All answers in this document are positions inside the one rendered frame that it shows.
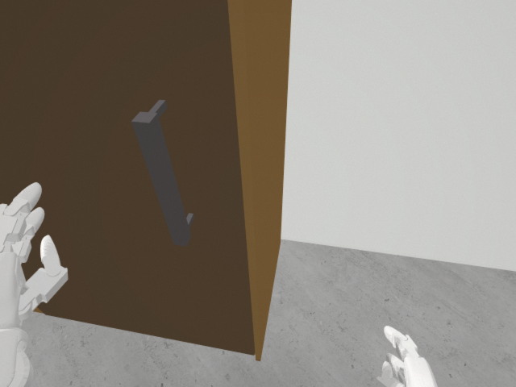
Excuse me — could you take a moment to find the right robot hand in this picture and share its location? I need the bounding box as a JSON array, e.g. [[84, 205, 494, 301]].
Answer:
[[377, 326, 438, 387]]

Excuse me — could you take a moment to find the left robot hand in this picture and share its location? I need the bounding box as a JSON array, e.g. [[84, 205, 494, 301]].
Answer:
[[0, 182, 68, 329]]

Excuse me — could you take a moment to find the handle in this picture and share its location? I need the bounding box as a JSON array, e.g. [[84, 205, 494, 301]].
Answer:
[[131, 100, 194, 247]]

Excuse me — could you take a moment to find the robot left forearm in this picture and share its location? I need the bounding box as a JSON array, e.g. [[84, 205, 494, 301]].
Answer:
[[0, 327, 33, 387]]

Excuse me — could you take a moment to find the wardrobe door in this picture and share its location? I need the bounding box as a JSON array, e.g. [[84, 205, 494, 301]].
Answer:
[[0, 0, 255, 356]]

